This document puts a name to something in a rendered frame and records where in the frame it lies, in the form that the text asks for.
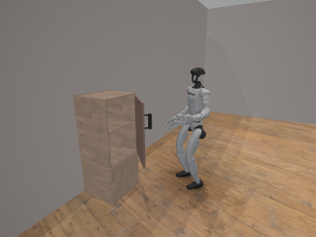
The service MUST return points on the left robot hand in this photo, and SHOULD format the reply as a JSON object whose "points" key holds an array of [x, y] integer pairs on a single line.
{"points": [[188, 119]]}

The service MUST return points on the robot right forearm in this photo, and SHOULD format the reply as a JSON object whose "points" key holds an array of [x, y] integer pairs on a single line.
{"points": [[184, 111]]}

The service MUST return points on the right robot hand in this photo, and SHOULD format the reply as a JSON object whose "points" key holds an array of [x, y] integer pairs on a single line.
{"points": [[172, 120]]}

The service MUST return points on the robot left upper arm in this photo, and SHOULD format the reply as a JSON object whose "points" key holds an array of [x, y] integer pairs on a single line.
{"points": [[205, 99]]}

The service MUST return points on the cupboard door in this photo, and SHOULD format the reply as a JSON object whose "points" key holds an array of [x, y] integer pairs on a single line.
{"points": [[140, 129]]}

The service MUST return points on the robot left foot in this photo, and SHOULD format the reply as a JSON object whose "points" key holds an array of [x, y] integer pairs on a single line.
{"points": [[194, 185]]}

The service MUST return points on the robot left forearm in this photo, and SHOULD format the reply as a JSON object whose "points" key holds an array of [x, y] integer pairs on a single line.
{"points": [[202, 115]]}

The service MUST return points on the handle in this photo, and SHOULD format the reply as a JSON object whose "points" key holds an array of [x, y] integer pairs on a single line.
{"points": [[149, 121]]}

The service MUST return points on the robot right thigh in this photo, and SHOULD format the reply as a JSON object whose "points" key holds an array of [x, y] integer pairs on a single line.
{"points": [[181, 138]]}

